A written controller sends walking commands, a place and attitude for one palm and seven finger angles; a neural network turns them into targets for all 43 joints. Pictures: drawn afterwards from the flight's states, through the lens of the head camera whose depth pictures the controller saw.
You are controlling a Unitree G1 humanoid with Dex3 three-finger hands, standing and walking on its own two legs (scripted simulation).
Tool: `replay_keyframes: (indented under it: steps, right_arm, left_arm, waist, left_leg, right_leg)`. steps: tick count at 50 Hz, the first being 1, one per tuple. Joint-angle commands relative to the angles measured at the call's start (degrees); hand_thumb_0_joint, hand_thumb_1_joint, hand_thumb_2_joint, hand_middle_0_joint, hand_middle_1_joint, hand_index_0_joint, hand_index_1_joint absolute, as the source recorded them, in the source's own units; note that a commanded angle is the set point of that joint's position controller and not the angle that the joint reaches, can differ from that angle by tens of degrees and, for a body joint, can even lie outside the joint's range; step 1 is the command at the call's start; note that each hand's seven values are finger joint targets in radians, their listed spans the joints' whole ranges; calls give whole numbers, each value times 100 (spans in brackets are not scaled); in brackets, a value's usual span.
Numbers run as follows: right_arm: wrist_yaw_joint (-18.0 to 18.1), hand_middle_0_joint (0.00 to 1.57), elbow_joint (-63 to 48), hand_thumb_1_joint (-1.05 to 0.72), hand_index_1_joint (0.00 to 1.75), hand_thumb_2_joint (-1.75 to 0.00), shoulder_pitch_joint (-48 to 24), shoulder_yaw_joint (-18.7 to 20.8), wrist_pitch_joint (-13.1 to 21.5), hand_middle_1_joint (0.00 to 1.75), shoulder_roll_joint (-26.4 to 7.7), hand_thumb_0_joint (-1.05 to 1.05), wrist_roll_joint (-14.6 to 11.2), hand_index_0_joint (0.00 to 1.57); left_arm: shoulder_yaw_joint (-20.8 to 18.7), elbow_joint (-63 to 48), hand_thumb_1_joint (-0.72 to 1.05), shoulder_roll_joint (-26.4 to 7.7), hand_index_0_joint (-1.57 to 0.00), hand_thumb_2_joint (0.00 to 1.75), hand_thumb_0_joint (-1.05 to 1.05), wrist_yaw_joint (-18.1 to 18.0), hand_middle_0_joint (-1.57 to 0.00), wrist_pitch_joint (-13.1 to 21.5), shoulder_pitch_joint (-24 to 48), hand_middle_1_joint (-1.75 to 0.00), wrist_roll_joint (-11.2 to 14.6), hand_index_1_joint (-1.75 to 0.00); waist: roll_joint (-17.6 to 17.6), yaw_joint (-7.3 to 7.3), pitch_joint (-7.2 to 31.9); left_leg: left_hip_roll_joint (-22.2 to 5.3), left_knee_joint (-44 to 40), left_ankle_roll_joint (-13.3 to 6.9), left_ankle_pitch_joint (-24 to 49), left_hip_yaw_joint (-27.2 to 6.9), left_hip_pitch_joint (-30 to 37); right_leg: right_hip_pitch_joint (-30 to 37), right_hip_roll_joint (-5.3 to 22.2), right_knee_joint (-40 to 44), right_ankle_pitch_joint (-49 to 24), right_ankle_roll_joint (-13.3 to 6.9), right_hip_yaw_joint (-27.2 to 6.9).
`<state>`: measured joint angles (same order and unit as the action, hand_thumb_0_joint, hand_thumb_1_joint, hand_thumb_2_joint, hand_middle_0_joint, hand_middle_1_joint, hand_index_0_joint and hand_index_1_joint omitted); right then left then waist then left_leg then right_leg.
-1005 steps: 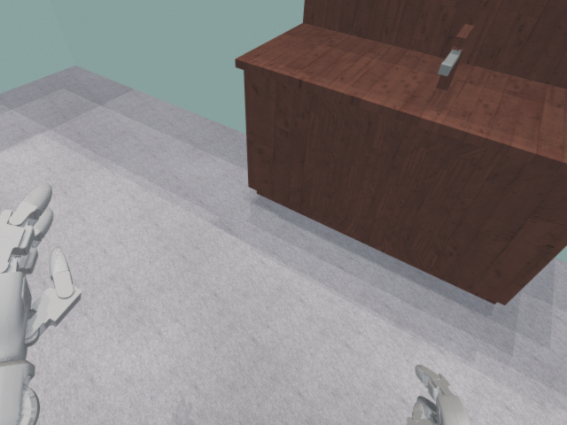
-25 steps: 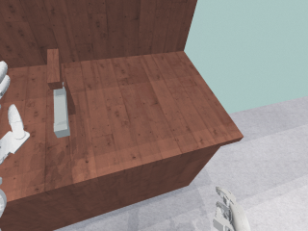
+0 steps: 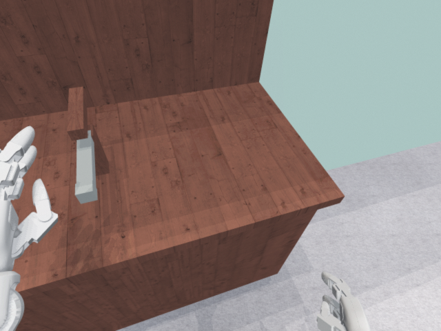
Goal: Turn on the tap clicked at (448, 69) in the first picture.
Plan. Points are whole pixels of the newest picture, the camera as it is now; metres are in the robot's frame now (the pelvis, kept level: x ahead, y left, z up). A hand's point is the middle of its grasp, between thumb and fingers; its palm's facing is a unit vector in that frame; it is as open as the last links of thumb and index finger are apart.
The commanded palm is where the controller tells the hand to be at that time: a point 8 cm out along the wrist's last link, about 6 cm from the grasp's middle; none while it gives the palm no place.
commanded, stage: look again from close up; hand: left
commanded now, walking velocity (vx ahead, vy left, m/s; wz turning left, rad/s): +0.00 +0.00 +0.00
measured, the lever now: (86, 192) +0.31 +0.27 +0.08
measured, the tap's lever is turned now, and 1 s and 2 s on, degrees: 0 0 0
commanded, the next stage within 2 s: come to a stop and stand still in 0.08 s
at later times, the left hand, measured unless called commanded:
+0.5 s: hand (68, 220) +0.22 +0.23 +0.15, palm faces +0.35 -0.86 -0.38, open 7.4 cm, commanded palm +0.17 +0.27 +0.17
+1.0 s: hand (30, 215) +0.22 +0.29 +0.14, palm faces +0.42 -0.81 -0.41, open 7.4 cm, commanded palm +0.15 +0.29 +0.17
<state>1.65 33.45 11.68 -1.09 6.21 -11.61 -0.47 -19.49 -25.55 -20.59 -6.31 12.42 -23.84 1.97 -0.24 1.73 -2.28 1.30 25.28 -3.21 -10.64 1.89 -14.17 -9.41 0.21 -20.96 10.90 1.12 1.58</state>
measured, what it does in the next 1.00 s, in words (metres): stands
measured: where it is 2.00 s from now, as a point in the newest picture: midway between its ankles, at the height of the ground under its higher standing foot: outside the picture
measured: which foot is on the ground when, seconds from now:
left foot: down 0.00-1.00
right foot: down 0.00-1.00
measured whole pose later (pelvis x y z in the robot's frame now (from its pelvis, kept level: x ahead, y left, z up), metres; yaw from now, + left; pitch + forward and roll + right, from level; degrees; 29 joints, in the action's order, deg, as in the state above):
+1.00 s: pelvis +0.00 +0.01 -0.01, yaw +3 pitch +2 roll -1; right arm -2.5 35.9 12.3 -1.6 10.0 -13.0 0.3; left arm -22.9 -24.8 -28.7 -7.0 15.0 -20.6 4.4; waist -5.1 3.2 -5.5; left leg 4.3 30.7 -4.1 -12.7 0.5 -20.4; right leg -16.7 3.2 -31.0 16.6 1.4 3.1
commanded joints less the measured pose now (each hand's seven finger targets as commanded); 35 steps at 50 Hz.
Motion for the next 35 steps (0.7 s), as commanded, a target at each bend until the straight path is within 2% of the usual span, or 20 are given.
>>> replay_keyframes:
  steps: [1, 3, 5, 6, 10, 11, 15, 16, 19, 24, 25, 26, 27, 28, 29, 30, 31, 32, 34, 35]
  right_arm:
    - [85, 20, -902, -90, 30, -90, -582, 296, 307, 30, -752, 0, -9, 20]
    - [85, 20, -933, -90, 30, -90, -559, 319, 331, 30, -762, 0, -24, 20]
    - [99, 20, -940, -90, 30, -90, -698, 311, 347, 30, -736, 0, -57, 20]
    - [102, 20, -926, -90, 30, -90, -635, 295, 329, 30, -762, 0, -10, 20]
    - [113, 20, -934, -90, 30, -90, -670, 317, 347, 30, -729, 0, -55, 20]
    - [104, 20, -923, -90, 30, -90, -591, 314, 319, 30, -769, 0, -18, 20]
    - [97, 20, -943, -90, 30, -90, -628, 358, 308, 30, -772, 0, -78, 20]
    - [87, 20, -932, -90, 30, -90, -552, 345, 280, 30, -794, 0, -34, 20]
    - [94, 20, -989, -90, 30, -90, -556, 370, 272, 30, -787, 0, -70, 20]
    - [140, 20, -963, -90, 30, -90, -574, 353, 271, 30, -785, 0, -66, 20]
    - [599, 20, -1702, -90, 30, -90, 436, -745, 89, 30, -1113, 0, -539, 20]
    - [514, 20, -1212, -90, 30, -90, 83, 91, 361, 30, -439, 0, -338, 20]
    - [242, 20, -924, -90, 30, -90, -358, -3, 395, 30, -644, 0, -83, 20]
    - [151, 20, -905, -90, 30, -90, -360, 147, 413, 30, -1083, 0, 5, 20]
    - [55, 20, -949, -90, 30, -90, -234, 190, 483, 30, -1033, 0, 34, 20]
    - [-52, 20, -820, -90, 30, -90, -349, 183, 521, 30, -994, 0, 35, 20]
    - [-143, 20, -898, -90, 30, -90, 19, 260, 536, 30, -1057, 0, 50, 20]
    - [-255, 20, -921, -90, 30, -90, 57, 255, 608, 30, -1023, 0, 14, 20]
    - [-431, 20, -853, -90, 30, -90, 133, 295, 732, 30, -1008, 0, -32, 20]
    - [-478, 20, -807, -90, 30, -90, -45, 262, 753, 30, -1008, 0, -81, 20]
  left_arm:
    - [-474, -916, 90, -844, -20, 90, 0, -85, -20, 301, 494, -30, 20, -30]
    - [-516, -1041, 90, -915, -20, 90, 0, -79, -20, 301, 533, -30, 47, -30]
    - [-657, -1345, 90, -1113, -20, 90, 0, -110, -20, 298, 631, -30, 29, -30]
    - [-545, -1217, 90, -972, -20, 90, 0, -95, -20, 308, 521, -30, 62, -30]
    - [-812, -1311, 90, -1193, -20, 90, 0, -123, -20, 261, 275, -30, 106, -30]
    - [-645, -1203, 90, -987, -20, 90, 0, -99, -20, 266, 190, -30, 132, -30]
    - [-758, -1226, 90, -1102, -20, 90, 0, -117, -20, 204, 40, -30, 148, -30]
    - [-606, -1135, 90, -929, -20, 90, 0, -93, -20, 210, 5, -30, 166, -30]
    - [-645, -1144, 90, -1008, -20, 90, 0, -98, -20, 166, 21, -30, 178, -30]
    - [-619, -1231, 90, -1024, -20, 90, 0, -113, -20, 148, 258, -30, 159, -30]
    - [-1937, -3337, 90, -5590, -20, 90, 0, -186, -20, 1030, 5414, -30, 53, -30]
    - [-2068, -695, 90, -2679, -20, 90, 0, -126, -20, 660, 3169, -30, -149, -30]
    - [-1528, -562, 90, -2234, -20, 90, 0, -145, -20, 494, 2614, -30, -101, -30]
    - [-1641, -79, 90, -2525, -20, 90, 0, -202, -20, 453, 2256, -30, -57, -30]
    - [-1287, -218, 90, -2175, -20, 90, 0, -108, -20, 547, 1984, -30, 44, -30]
    - [-1070, -102, 90, -1828, -20, 90, 0, -55, -20, 543, 1460, -30, 95, -30]
    - [-977, -276, 90, -1714, -20, 90, 0, -33, -20, 614, 872, -30, 127, -30]
    - [-698, -584, 90, -1422, -20, 90, 0, -7, -20, 684, 447, -30, 243, -30]
    - [-555, -940, 90, -1210, -20, 90, 0, -1, -20, 784, -211, -30, 366, -30]
    - [-541, -956, 90, -1176, -20, 90, 0, -28, -20, 781, -337, -30, 403, -30]
  waist:
    - [197, -76, 587]
    - [104, -73, 623]
    - [274, -74, 654]
    - [267, -62, 644]
    - [261, -42, 782]
    - [197, -45, 810]
    - [273, -58, 824]
    - [151, -62, 839]
    - [29, -67, 754]
    - [37, -66, 775]
    - [1488, -391, 474]
    - [463, -35, 555]
    - [31, -50, 387]
    - [68, 60, 354]
    - [52, 51, 653]
    - [514, 41, 1016]
    - [587, 118, 1141]
    - [540, 159, 1195]
    - [354, 196, 1242]
    - [425, 168, 1334]
  left_leg:
    - [-495, -595, 209, -374, -618, 122]
    - [-458, -475, 197, -203, -598, 206]
    - [-448, -435, 202, -109, -574, 295]
    - [-428, -435, 179, -91, -559, 236]
    - [-424, -300, 179, 203, -527, 383]
    - [-410, -271, 167, 307, -518, 343]
    - [-409, -76, 173, 488, -463, 408]
    - [-400, -60, 160, 533, -477, 356]
    - [-401, -12, 180, 529, -503, 371]
    - [-501, -279, 150, 567, -601, 445]
    - [-293, -496, -19, -729, -607, -768]
    - [-858, -342, 24, -883, -874, -352]
    - [-596, -575, 119, -800, -809, -350]
    - [-490, -330, 171, -657, -684, -103]
    - [-407, -73, 186, -476, -661, -74]
    - [-465, -43, 204, -244, -618, 273]
    - [-463, 21, 231, 106, -666, 94]
    - [-409, 104, 233, 484, -646, 51]
    - [-393, 202, 249, 1113, -653, 127]
    - [-450, 104, 280, 1538, -694, 388]
  right_leg:
    - [7, 308, 469, -116, -242, -380]
    - [-30, 353, 513, -183, -261, -461]
    - [-48, 369, 503, -221, -268, -480]
    - [-18, 354, 524, -211, -258, -454]
    - [24, 411, 504, -476, -262, -535]
    - [86, 415, 486, -541, -259, -496]
    - [-1, 569, 466, -759, -280, -623]
    - [29, 560, 447, -788, -273, -588]
    - [-102, 614, 454, -739, -280, -678]
    - [-34, 445, 303, -710, -213, -473]
    - [716, -125, -252, 388, 229, -167]
    - [-471, 274, -572, 1275, -92, -122]
    - [-451, 228, -242, 1164, -183, -77]
    - [-733, 296, -38, 866, -330, -299]
    - [-669, 473, 26, 536, -442, -534]
    - [-633, 474, -271, 308, -474, -498]
    - [-436, 547, -335, -136, -460, -396]
    - [-286, 608, -367, -502, -464, -394]
    - [-236, 647, -468, -986, -425, -343]
    - [-305, 532, -666, -981, -378, -221]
